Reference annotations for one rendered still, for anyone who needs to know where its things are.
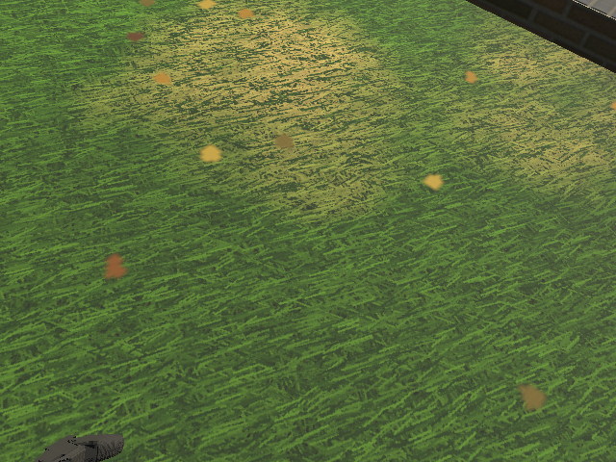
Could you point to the robot left hand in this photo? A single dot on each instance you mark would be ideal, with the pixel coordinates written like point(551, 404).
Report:
point(91, 448)

